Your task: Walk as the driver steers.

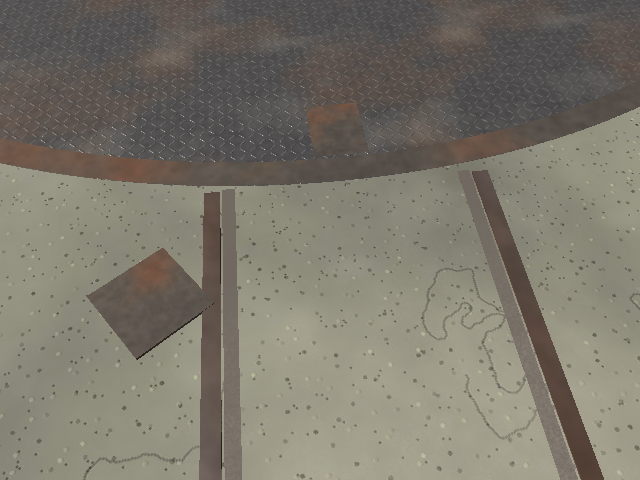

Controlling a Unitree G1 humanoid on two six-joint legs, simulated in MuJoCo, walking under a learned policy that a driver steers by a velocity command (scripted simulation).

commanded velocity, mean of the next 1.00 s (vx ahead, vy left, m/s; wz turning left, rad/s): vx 0.02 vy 0.00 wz -0.23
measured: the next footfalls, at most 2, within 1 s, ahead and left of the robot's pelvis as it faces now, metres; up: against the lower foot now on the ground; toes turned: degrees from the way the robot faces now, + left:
right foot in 0.12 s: +0.07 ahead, -0.13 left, +0.00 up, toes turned -8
left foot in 0.54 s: +0.11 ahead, +0.10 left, +0.00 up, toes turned -11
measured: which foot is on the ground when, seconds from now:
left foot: down 0.00-0.12, up 0.14-0.52, down 0.54-1.00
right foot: up 0.00-0.10, down 0.12-1.00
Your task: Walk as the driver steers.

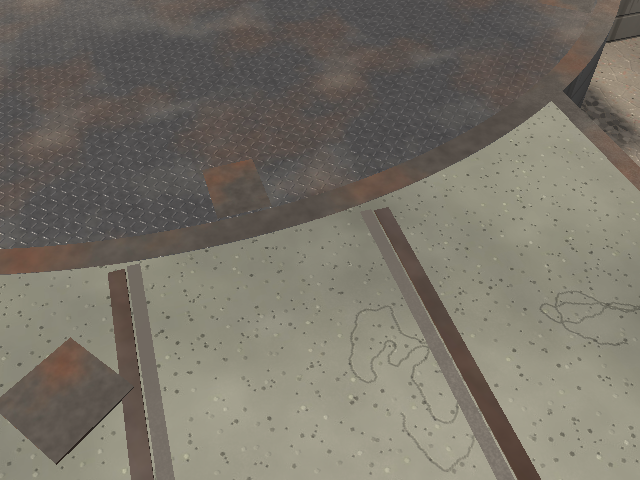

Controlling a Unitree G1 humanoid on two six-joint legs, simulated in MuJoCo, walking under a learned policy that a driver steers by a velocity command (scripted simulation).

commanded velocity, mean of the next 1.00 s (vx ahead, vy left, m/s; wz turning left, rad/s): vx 0.26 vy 0.00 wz -0.01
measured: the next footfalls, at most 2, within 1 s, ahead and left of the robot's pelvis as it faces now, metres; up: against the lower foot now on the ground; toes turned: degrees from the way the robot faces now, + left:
left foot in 0.94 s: +0.44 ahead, +0.11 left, +0.00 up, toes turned +3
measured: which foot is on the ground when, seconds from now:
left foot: down 0.00-0.48, up 0.50-0.92, down 0.94-1.00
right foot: down 0.00-0.96, up 0.98-1.00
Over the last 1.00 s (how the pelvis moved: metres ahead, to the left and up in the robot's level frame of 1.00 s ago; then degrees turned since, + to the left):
0.05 -0.01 0.00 -12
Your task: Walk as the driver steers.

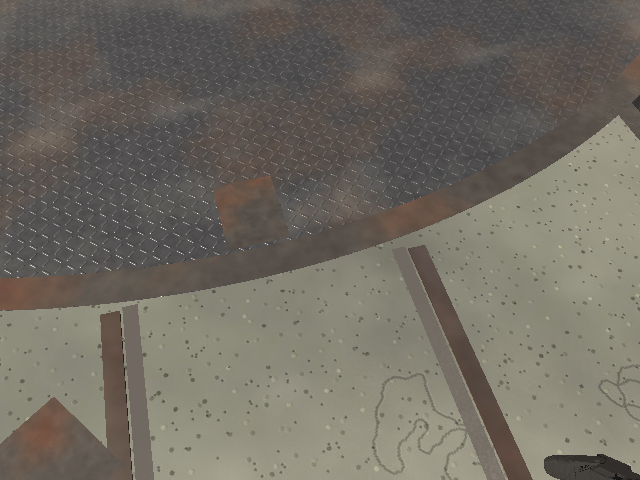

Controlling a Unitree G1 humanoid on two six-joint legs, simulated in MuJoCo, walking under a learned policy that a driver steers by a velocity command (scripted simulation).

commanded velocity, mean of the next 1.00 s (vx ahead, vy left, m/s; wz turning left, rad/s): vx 0.06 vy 0.00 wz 0.00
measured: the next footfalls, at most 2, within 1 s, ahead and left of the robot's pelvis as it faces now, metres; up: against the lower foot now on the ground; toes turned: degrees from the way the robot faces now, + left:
right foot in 0.34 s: +0.19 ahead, -0.14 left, +0.00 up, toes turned +0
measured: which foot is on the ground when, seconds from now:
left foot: down 0.00-1.00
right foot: up 0.00-0.32, down 0.34-1.00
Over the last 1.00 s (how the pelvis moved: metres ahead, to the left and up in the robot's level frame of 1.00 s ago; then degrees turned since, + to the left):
0.28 0.01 -0.02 0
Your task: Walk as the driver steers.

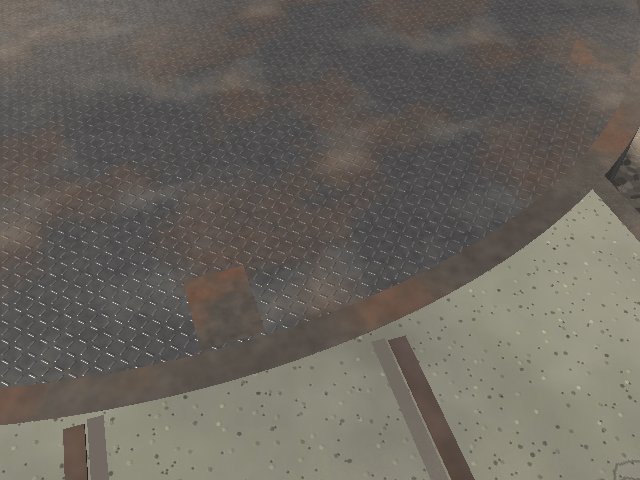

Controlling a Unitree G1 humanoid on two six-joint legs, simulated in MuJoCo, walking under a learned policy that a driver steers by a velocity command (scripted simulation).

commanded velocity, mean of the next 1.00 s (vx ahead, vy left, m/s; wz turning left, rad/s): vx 0.40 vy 0.00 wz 0.13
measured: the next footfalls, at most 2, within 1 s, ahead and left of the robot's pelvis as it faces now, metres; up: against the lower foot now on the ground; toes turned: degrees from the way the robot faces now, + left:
right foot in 0.30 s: +0.13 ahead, -0.17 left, +0.00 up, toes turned -4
left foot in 0.82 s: +0.49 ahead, +0.07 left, +0.00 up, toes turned +7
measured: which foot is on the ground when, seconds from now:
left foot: down 0.00-0.30, up 0.32-0.80, down 0.82-1.00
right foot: down 0.00-0.02, up 0.04-0.28, down 0.30-0.84, up 0.86-1.00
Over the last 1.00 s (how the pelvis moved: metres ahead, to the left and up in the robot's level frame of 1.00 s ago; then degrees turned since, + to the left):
0.15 -0.01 0.02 0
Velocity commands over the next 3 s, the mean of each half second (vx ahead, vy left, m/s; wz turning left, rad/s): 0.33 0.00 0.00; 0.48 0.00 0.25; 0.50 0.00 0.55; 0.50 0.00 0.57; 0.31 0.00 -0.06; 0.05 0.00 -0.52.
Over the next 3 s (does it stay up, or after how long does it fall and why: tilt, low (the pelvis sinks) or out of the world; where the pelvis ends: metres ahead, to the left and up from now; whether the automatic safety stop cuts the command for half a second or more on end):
stays up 1.11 0.39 0.00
